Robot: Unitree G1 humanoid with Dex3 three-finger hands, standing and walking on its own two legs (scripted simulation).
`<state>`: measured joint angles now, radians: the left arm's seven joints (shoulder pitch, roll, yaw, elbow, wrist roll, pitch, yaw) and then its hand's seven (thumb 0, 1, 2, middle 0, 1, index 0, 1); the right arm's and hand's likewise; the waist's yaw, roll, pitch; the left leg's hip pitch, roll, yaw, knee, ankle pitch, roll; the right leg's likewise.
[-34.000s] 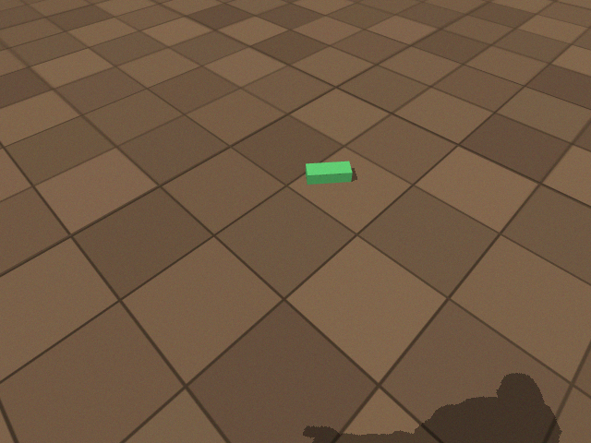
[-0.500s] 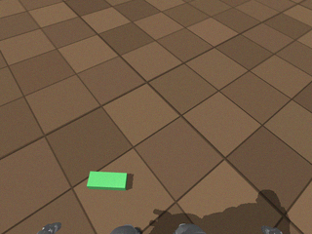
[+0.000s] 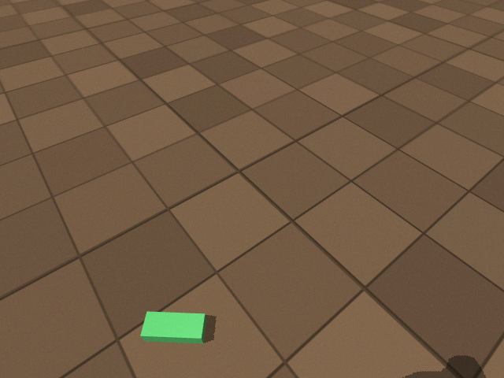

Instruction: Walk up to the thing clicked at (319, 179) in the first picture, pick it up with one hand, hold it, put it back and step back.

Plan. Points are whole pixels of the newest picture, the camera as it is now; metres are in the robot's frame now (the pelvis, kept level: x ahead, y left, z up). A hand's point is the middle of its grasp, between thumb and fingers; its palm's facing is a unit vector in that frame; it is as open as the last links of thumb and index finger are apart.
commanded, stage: stand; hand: left
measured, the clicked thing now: (174, 327) +0.46 +0.30 -0.75
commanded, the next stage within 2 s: walk up in 0.36 s
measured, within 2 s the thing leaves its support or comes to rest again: neither
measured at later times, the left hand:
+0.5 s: hand out of the picture +0.12 +0.27 -0.16, palm faces -0.01 -0.93 -0.36, open 7.4 cm
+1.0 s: hand out of the picture -0.06 +0.23 -0.15, palm faces +0.05 -0.89 -0.46, open 7.4 cm
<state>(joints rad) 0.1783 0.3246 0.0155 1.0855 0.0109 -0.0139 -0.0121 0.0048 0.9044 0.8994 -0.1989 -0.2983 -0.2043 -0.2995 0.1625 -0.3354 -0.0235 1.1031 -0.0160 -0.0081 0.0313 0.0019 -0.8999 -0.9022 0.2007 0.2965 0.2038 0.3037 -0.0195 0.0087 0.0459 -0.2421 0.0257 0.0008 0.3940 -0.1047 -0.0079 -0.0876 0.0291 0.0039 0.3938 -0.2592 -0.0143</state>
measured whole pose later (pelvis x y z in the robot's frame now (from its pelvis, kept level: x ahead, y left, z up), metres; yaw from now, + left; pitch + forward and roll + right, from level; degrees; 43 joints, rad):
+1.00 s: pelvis -0.13 -0.04 -0.01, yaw +4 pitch +0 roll +2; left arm 0.16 0.33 0.07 0.83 0.03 0.03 0.04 0.01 0.90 0.90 -0.20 -0.30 -0.21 -0.30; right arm 0.14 -0.42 -0.04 0.93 -0.02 0.08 -0.03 0.00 -0.90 -0.90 0.20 0.30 0.20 0.30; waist 0.02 0.05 0.21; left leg -0.39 -0.08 -0.11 1.05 -0.53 -0.03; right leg -0.36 -0.03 -0.08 0.63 -0.27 -0.05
